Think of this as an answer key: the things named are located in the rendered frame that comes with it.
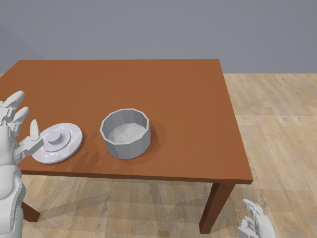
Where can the knob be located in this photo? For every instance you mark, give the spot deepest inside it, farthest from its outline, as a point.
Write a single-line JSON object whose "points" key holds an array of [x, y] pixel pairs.
{"points": [[54, 137]]}

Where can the robot right hand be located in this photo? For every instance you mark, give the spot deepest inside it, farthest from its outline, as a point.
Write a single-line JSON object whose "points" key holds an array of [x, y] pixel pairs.
{"points": [[260, 228]]}

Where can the pot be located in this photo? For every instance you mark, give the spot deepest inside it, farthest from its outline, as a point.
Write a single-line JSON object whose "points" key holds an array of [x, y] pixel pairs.
{"points": [[126, 133]]}

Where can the table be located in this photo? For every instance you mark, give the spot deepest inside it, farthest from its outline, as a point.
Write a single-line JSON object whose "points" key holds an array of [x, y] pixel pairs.
{"points": [[194, 132]]}

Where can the lid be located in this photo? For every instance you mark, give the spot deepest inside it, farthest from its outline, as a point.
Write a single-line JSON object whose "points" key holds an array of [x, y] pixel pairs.
{"points": [[52, 153]]}

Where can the robot left hand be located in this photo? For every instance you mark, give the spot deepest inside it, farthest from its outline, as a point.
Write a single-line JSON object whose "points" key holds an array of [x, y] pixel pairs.
{"points": [[10, 127]]}

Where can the left robot forearm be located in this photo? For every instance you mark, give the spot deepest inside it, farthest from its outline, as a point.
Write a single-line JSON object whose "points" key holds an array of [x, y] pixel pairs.
{"points": [[12, 193]]}

